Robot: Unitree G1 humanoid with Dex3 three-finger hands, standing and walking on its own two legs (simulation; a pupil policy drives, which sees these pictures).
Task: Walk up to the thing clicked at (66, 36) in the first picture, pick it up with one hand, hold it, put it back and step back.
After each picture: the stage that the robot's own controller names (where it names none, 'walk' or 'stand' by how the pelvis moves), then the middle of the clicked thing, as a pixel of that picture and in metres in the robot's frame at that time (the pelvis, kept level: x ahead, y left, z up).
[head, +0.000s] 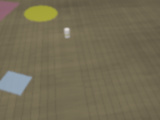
stand; (67, 33) +1.65 +0.23 -0.72
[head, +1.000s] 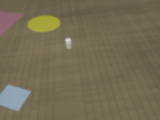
walk; (68, 43) +1.53 +0.30 -0.72
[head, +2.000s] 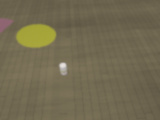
walk; (63, 68) +1.01 +0.27 -0.71
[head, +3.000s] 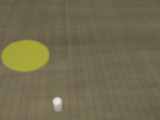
walk; (57, 104) +0.63 +0.21 -0.70
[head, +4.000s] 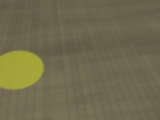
stand; out of the picture +0.41 +0.19 -0.70
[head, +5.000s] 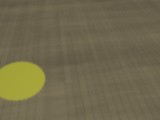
stand; out of the picture +0.38 +0.20 -0.72
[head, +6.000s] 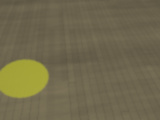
stand; out of the picture +0.38 +0.19 -0.73
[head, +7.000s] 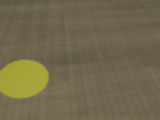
stand; out of the picture +0.38 +0.19 -0.73
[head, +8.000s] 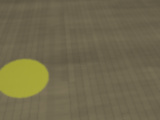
stand; out of the picture +0.37 +0.18 -0.73
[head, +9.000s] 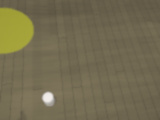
go down; (48, 99) +0.42 +0.18 -0.57
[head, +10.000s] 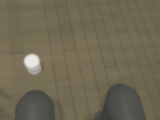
go down; (33, 64) +0.48 +0.20 -0.32
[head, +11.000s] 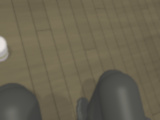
close in; out of the picture +0.47 +0.23 -0.26
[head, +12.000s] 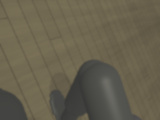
close; out of the picture +0.47 +0.26 -0.24
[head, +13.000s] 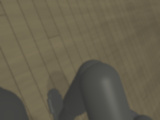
lift; out of the picture +0.45 +0.25 -0.24
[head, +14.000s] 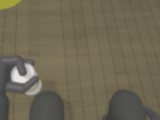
lift; (27, 80) +0.34 +0.20 -0.09
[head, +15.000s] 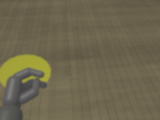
close; out of the picture +0.12 +0.25 -0.69
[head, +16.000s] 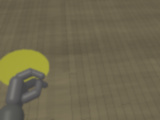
hold; out of the picture +0.04 +0.26 -0.71
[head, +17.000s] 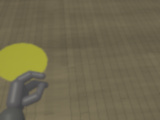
hold; out of the picture -0.01 +0.26 -0.70
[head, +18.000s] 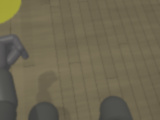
crouch; out of the picture -0.02 +0.26 -0.46
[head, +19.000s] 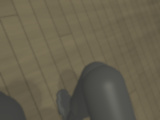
lower; out of the picture -0.08 +0.23 -0.27
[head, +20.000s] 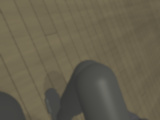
lower; out of the picture -0.13 +0.20 -0.27
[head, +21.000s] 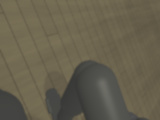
lower; out of the picture -0.17 +0.19 -0.27
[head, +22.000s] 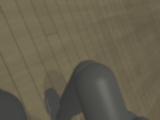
lower; out of the picture -0.21 +0.18 -0.27
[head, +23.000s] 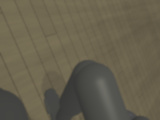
lower; out of the picture -0.25 +0.16 -0.27
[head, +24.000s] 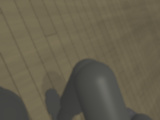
open; out of the picture -0.27 +0.16 -0.26
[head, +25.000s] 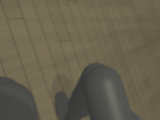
stand; out of the picture -0.30 +0.15 -0.27
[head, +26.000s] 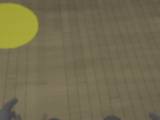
stand; out of the picture -0.35 +0.26 -0.56
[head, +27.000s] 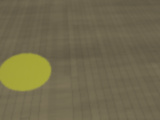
stand; out of the picture -0.40 +0.27 -0.69
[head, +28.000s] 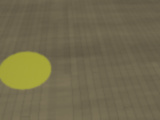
stand; out of the picture -0.42 +0.27 -0.69
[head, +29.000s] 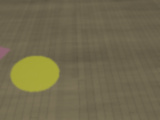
stand; out of the picture -0.42 +0.26 -0.74
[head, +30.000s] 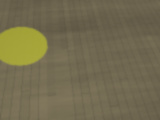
walk; out of the picture -0.39 +0.21 -0.73
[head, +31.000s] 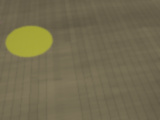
walk; out of the picture -0.17 +0.20 -0.73
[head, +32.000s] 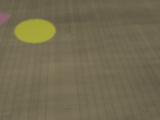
stand; out of the picture +0.15 +0.26 -0.72
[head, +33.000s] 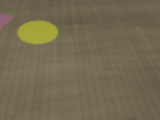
stand; out of the picture +0.16 +0.24 -0.74
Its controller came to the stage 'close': yes
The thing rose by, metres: 0.43
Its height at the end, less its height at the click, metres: -0.02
